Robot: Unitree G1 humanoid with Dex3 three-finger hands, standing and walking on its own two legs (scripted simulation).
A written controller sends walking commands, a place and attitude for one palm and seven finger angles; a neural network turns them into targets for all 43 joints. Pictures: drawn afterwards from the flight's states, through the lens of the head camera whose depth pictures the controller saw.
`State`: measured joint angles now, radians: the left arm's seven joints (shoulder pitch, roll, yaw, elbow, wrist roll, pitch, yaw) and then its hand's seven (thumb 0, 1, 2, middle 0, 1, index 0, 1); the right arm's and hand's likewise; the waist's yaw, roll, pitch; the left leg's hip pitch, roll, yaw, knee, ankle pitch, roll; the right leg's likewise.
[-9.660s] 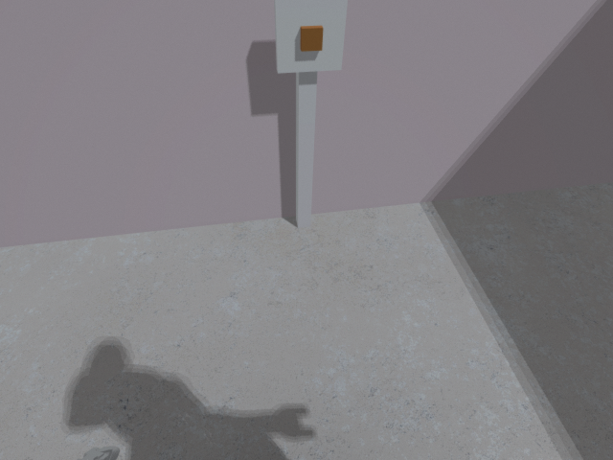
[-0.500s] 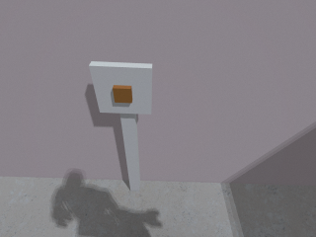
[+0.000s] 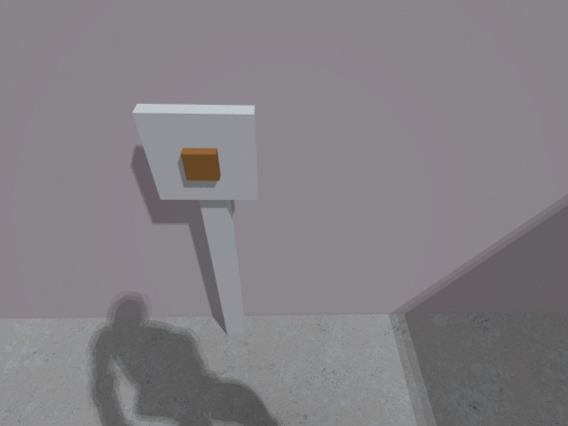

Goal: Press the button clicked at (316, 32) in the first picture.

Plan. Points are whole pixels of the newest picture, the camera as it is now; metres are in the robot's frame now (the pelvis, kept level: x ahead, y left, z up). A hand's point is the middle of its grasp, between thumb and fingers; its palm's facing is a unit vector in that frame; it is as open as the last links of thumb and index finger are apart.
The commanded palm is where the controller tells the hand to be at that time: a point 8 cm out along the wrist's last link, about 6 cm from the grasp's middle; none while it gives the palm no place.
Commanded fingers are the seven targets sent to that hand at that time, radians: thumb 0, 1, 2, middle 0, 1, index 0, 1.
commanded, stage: shuffle to correct the standing spot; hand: left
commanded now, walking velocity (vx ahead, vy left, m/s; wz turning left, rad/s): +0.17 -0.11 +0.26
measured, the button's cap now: (201, 163) +0.54 +0.18 +0.07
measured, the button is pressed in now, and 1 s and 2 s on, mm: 0 0 0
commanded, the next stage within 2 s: come to a stop and stand still in 0.18 s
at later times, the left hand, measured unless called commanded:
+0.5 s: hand out of the picture +0.06 +0.14 -0.19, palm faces +0.08 -0.99 -0.15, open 7.4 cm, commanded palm none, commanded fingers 0.00 0.90 0.90 -0.20 -0.30 -0.20 -0.30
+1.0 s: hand out of the picture +0.10 +0.16 -0.18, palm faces +0.11 -0.98 -0.18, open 7.4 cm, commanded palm none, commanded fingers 0.00 0.90 0.90 -0.20 -0.30 -0.20 -0.30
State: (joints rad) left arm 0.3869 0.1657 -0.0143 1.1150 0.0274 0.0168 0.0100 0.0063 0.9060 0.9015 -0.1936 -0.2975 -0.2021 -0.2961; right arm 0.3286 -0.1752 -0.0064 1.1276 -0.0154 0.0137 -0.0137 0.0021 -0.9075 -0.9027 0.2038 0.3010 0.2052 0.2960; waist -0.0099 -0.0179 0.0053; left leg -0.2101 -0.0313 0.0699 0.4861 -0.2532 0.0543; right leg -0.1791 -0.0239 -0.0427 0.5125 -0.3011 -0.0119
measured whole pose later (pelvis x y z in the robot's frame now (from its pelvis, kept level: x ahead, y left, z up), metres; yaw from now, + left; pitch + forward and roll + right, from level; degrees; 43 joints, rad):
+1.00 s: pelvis +0.05 -0.03 +0.00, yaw +3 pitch -2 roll +0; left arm 0.21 0.18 0.05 0.99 0.02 0.05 0.03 0.01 0.91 0.90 -0.19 -0.30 -0.20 -0.30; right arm 0.29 -0.13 -0.03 1.04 -0.02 0.02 -0.02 0.00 -0.91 -0.90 0.20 0.30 0.20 0.30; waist 0.00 -0.04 0.02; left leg -0.22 -0.02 0.09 0.53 -0.27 0.06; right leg -0.36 -0.05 -0.03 0.70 -0.33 0.00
